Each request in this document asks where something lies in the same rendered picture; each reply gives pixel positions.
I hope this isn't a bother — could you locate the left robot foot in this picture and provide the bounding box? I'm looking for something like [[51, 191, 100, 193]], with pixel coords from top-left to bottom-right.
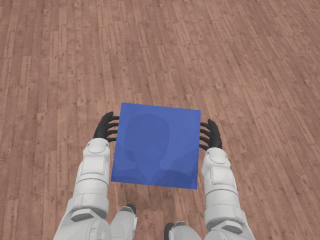
[[125, 204, 136, 214]]

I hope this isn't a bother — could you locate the robot left hand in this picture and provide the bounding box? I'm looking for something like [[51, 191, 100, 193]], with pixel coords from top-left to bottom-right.
[[93, 111, 120, 142]]

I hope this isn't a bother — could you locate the left robot shin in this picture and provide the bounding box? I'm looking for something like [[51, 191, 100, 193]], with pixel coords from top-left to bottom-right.
[[116, 206, 134, 215]]

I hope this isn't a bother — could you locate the robot left forearm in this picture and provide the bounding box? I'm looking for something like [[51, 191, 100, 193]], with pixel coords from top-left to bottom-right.
[[53, 138, 110, 240]]

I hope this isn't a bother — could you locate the robot right hand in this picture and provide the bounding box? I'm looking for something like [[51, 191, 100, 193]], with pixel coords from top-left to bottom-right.
[[199, 119, 223, 151]]

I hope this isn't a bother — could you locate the right robot upper arm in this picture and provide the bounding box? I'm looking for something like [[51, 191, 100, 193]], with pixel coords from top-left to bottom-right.
[[204, 228, 251, 240]]

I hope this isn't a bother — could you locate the carton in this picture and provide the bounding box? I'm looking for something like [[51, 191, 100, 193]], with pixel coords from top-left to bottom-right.
[[110, 102, 201, 190]]

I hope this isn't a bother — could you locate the left robot upper arm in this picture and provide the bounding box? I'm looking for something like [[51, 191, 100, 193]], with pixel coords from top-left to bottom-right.
[[53, 217, 113, 240]]

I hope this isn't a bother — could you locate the robot right forearm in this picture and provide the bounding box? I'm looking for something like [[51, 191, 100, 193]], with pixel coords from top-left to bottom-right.
[[201, 147, 255, 240]]

